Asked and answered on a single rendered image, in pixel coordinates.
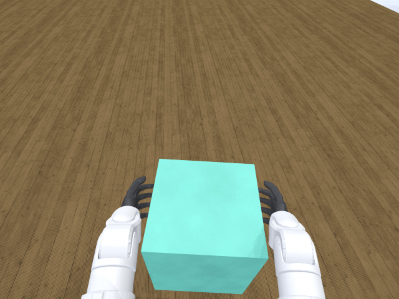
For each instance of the left robot forearm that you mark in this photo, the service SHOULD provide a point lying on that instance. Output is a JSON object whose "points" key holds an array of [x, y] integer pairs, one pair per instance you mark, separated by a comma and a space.
{"points": [[115, 259]]}

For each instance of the carton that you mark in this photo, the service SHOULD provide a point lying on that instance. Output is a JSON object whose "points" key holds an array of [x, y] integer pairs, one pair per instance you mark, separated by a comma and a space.
{"points": [[204, 231]]}

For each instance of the right robot hand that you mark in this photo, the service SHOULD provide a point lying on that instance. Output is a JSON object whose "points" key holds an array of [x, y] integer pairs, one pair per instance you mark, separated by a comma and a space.
{"points": [[276, 202]]}

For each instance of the left robot hand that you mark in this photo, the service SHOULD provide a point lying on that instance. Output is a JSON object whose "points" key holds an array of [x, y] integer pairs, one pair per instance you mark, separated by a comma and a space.
{"points": [[133, 197]]}

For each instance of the right robot forearm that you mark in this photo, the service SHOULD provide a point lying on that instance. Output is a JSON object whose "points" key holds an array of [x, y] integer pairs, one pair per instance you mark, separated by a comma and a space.
{"points": [[297, 268]]}

